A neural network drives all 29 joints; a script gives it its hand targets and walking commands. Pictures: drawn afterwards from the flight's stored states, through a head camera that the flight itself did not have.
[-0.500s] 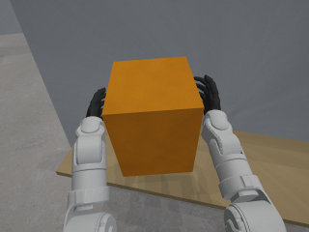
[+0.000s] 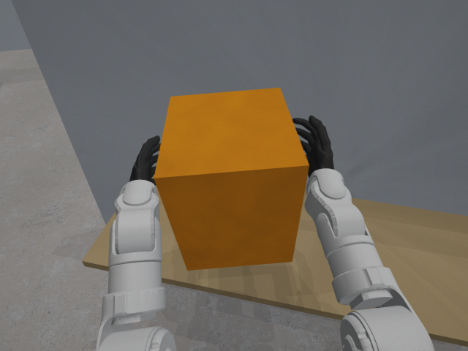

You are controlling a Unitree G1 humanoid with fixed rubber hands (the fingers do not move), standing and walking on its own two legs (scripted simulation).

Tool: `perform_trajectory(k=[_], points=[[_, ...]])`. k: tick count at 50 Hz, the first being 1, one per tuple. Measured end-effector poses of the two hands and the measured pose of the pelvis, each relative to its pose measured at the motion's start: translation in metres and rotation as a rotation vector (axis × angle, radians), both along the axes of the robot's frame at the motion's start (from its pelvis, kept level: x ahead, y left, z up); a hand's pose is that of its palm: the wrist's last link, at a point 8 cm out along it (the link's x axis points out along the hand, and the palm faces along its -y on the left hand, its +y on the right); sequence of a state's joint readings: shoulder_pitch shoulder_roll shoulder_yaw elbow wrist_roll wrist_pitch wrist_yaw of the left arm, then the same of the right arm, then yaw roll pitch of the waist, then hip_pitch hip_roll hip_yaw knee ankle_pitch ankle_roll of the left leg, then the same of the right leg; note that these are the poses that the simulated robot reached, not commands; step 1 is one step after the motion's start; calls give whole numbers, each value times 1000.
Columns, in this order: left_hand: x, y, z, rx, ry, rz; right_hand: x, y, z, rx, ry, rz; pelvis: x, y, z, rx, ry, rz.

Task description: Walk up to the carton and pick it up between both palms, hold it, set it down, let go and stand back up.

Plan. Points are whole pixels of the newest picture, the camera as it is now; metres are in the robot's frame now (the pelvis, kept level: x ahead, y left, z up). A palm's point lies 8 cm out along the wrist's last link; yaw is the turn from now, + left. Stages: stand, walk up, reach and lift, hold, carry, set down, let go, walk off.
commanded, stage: hold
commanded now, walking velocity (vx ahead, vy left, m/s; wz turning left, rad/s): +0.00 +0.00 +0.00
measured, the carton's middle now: (232, 181) +0.39 +0.00 +0.12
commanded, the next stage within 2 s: none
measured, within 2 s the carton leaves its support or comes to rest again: neither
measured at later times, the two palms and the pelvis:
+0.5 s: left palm (140, 184) +0.35 +0.15 +0.16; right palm (317, 168) +0.36 -0.14 +0.18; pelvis +0.00 +0.00 +0.00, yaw +0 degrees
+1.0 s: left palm (147, 181) +0.35 +0.14 +0.16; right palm (323, 166) +0.36 -0.15 +0.18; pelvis +0.00 +0.00 +0.00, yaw +0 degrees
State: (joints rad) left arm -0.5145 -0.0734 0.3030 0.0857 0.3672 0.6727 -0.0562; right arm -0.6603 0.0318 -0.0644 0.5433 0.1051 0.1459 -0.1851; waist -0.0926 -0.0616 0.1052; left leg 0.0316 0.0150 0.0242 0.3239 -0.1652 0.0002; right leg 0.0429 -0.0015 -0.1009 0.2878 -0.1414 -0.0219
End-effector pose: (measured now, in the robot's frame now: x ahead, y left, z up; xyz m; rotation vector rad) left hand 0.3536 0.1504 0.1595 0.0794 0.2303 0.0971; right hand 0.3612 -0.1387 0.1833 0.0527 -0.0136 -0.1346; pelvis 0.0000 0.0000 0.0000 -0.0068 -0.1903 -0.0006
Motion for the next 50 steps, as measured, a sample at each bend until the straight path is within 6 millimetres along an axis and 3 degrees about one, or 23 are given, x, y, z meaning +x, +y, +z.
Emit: perform_trajectory(k=[32, 50], points=[[-7, 6, 0, 1, 4, 5, -7, 5, -3, 3, 5, 0, -3, 2, 0, 0, -11, 5], [0, -6, 3, -4, 5, -11, -5, -7, 2, -8, 3, -19, -5, 1, 0, 2, -6, -5]])
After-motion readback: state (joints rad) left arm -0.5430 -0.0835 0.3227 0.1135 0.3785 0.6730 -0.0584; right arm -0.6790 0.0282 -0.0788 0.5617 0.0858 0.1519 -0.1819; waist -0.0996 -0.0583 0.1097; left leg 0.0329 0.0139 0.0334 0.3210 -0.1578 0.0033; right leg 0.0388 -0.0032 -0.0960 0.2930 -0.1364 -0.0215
